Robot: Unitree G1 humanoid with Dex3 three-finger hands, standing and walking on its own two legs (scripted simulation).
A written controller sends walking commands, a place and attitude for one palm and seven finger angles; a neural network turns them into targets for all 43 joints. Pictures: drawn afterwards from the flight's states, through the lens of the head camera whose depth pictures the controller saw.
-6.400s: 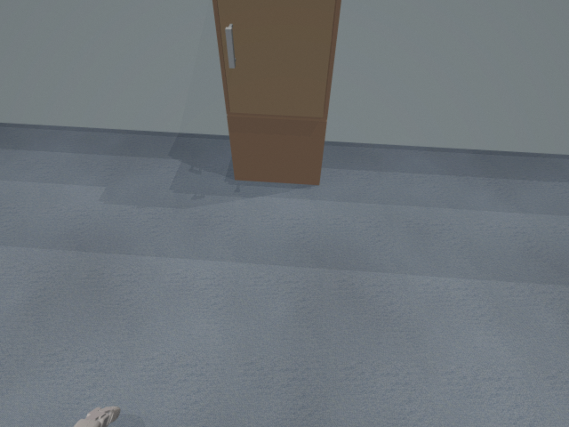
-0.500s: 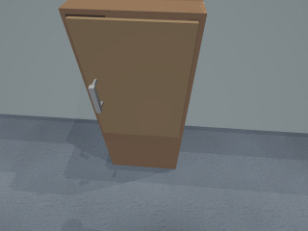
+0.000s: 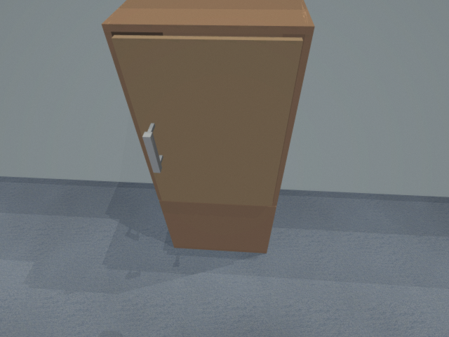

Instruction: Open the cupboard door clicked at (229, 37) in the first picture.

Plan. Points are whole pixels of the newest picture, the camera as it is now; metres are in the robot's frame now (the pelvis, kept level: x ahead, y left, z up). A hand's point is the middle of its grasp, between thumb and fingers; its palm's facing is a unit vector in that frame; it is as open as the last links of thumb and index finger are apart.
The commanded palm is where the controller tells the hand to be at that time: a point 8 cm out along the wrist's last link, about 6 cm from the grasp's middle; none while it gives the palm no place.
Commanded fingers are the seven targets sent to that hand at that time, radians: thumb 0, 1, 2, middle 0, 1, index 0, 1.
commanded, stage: shuffle to correct the standing spot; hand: left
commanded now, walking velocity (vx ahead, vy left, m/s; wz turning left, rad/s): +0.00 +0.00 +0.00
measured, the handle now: (154, 148) +0.61 +0.24 -0.05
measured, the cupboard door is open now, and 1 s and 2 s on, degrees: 0 0 0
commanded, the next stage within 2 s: come to a stop and stand still in 0.32 s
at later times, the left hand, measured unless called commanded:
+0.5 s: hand out of the picture +0.04 +0.19 -0.19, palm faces +0.04 -0.99 -0.16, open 7.4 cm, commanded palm none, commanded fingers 0.00 0.90 0.90 -0.20 -0.30 -0.20 -0.30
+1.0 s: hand out of the picture +0.12 +0.23 -0.18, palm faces +0.07 -0.98 -0.19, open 7.3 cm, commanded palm none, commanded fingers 0.00 0.90 0.90 -0.20 -0.30 -0.20 -0.30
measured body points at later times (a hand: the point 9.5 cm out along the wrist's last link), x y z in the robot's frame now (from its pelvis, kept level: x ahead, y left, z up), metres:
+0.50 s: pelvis +0.05 +0.03 -0.01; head +0.08 +0.04 +0.44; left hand +0.04 +0.25 -0.17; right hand +0.03 -0.19 -0.16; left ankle -0.03 +0.09 -0.74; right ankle +0.03 -0.10 -0.71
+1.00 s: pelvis +0.07 +0.05 -0.01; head +0.09 +0.06 +0.44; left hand +0.12 +0.28 -0.17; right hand +0.10 -0.18 -0.16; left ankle +0.07 +0.15 -0.74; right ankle +0.08 -0.07 -0.73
